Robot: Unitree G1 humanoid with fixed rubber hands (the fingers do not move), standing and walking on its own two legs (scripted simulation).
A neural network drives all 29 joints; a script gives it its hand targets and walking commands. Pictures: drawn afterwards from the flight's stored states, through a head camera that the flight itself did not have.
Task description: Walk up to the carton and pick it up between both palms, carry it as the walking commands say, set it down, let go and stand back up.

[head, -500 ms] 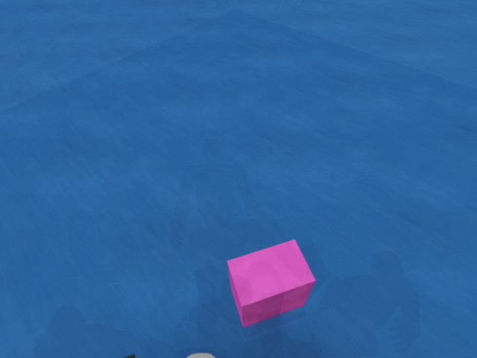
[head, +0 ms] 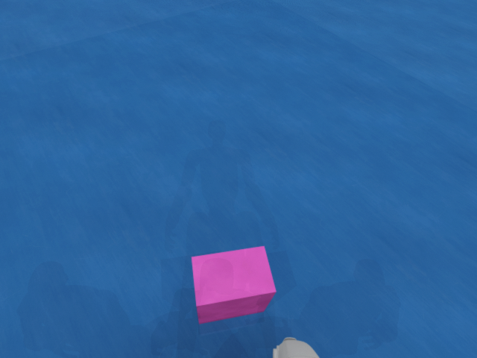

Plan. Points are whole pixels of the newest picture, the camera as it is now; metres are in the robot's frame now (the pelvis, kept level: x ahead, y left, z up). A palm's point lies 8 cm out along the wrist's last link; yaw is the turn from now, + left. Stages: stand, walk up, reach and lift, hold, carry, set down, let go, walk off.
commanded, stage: walk up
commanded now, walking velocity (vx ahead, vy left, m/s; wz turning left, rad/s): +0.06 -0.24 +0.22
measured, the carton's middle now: (230, 286) +0.42 -0.01 -0.63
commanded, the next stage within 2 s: none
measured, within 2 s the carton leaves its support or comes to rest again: neither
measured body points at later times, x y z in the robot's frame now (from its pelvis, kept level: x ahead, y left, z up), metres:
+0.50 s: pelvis -0.01 -0.07 +0.00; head +0.02 -0.03 +0.44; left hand +0.04 +0.16 -0.17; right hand +0.13 -0.29 -0.12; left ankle -0.04 +0.00 -0.73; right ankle +0.02 -0.20 -0.71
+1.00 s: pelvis -0.03 -0.09 +0.01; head -0.03 -0.09 +0.46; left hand -0.01 +0.13 -0.15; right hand -0.01 -0.31 -0.15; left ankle -0.04 +0.00 -0.73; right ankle -0.03 -0.22 -0.73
